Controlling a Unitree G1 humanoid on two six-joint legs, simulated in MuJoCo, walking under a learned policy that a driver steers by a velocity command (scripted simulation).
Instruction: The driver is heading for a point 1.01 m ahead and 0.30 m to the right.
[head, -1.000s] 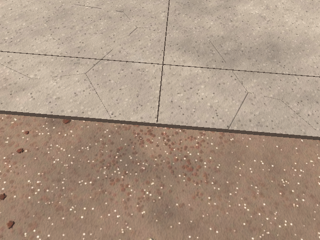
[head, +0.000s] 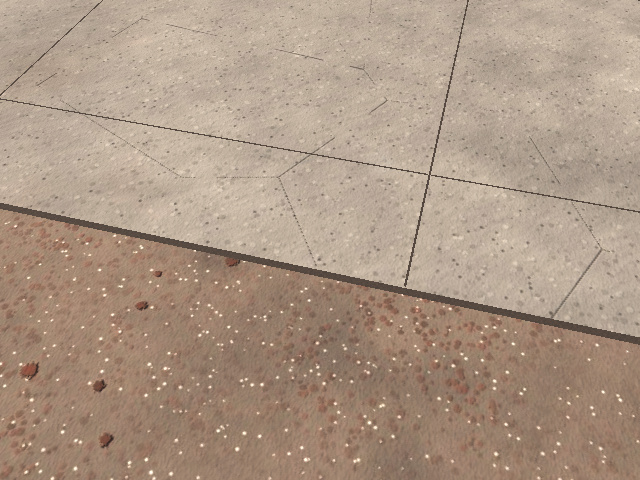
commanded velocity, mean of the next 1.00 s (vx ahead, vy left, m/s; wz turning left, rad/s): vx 0.41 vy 0.00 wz -0.11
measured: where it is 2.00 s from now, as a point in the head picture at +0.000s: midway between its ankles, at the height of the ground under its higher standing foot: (437, 309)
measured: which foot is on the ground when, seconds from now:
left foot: down 0.00-0.18, up 0.20-0.64, down 0.66-1.00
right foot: down 0.00-0.66, up 0.68-1.00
